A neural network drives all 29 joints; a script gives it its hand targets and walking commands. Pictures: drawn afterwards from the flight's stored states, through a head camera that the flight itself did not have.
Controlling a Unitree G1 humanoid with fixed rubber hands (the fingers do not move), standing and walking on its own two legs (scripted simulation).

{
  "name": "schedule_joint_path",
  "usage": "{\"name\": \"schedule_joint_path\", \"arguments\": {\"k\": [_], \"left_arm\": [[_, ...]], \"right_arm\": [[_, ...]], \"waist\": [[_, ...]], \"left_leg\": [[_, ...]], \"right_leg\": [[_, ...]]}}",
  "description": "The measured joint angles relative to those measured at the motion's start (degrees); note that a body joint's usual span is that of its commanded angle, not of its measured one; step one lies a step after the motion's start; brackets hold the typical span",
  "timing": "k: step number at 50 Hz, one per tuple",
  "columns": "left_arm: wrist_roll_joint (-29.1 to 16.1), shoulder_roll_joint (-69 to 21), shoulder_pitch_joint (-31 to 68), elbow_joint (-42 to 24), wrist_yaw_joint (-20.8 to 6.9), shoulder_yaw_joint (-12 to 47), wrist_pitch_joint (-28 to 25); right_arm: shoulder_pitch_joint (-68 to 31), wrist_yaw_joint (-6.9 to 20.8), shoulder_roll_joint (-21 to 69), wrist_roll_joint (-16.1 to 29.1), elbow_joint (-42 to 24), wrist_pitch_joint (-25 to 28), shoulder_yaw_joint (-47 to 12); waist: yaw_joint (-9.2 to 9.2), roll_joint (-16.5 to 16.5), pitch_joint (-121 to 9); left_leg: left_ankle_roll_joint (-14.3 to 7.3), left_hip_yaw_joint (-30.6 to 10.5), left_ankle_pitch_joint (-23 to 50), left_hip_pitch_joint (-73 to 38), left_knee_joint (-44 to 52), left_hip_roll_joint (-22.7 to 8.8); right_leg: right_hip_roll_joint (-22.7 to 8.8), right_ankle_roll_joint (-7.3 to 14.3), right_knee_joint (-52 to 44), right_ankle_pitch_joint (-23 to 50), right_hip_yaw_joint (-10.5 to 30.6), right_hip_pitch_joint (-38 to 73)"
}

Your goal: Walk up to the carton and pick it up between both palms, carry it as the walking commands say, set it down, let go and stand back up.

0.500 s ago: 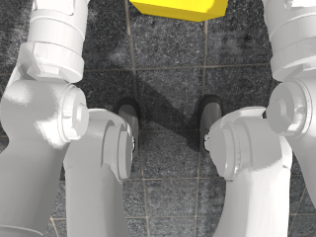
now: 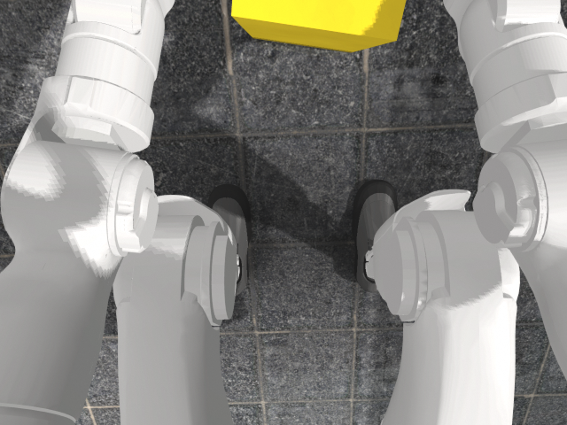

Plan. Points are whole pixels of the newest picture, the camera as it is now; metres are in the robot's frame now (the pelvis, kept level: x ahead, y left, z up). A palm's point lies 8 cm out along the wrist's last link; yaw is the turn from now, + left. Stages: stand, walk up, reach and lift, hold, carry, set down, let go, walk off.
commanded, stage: reach and lift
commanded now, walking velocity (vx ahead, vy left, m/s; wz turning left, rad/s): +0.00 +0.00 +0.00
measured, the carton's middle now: out of the picture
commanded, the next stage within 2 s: none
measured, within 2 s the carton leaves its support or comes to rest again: leaves its support in 1.00 s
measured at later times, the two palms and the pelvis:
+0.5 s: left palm out of the picture +0.57 +0.11 -0.19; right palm out of the picture +0.56 -0.15 -0.20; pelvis +0.00 +0.00 +0.00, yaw +0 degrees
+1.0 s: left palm out of the picture +0.57 +0.11 -0.19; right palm out of the picture +0.56 -0.14 -0.19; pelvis +0.00 +0.00 -0.01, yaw +0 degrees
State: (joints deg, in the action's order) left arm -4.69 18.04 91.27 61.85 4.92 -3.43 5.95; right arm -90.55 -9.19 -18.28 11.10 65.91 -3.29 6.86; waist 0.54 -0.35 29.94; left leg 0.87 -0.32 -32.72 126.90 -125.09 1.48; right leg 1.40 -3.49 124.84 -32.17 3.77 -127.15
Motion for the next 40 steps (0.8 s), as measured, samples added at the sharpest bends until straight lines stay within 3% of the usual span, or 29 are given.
{"name": "schedule_joint_path", "arguments": {"k": [9,17,26,40], "left_arm": [[0.0,-1.5,0.3,0.3,-2.0,0.2,0.2],[0.0,-2.0,0.7,0.4,-1.8,0.2,0.8],[0.0,-2.0,0.7,0.5,-3.6,-1.0,2.4],[0.0,-2.0,0.7,0.4,-4.1,-1.2,3.6]], "right_arm": [[-1.8,0.2,3.2,0.0,0.3,0.0,2.4],[-2.1,0.7,3.9,-2.9,0.5,-0.4,6.1],[-2.1,2.6,4.0,-5.1,0.3,-2.3,8.8],[-1.8,3.4,3.7,-5.4,-0.3,-4.0,8.6]], "waist": [[0.71,0.0,-0.1],[0.82,-0.1,-0.1],[0.82,-0.2,-0.1],[0.82,-0.2,-0.2]], "left_leg": [[0.0,0.0,0.0,0.0,-0.1,0.0],[0.0,0.0,0.0,-0.1,-0.1,0.1],[0.0,-0.1,-0.4,0.0,-1.2,0.2],[0.0,-0.2,-0.6,0.0,-2.0,0.3]], "right_leg": [[0.0,0.0,0.0,0.0,0.0,0.2],[0.0,-0.1,0.0,0.0,0.0,0.2],[0.0,-0.1,1.1,-0.5,0.0,0.2],[0.1,-0.1,1.9,-0.7,0.0,0.1]]}}
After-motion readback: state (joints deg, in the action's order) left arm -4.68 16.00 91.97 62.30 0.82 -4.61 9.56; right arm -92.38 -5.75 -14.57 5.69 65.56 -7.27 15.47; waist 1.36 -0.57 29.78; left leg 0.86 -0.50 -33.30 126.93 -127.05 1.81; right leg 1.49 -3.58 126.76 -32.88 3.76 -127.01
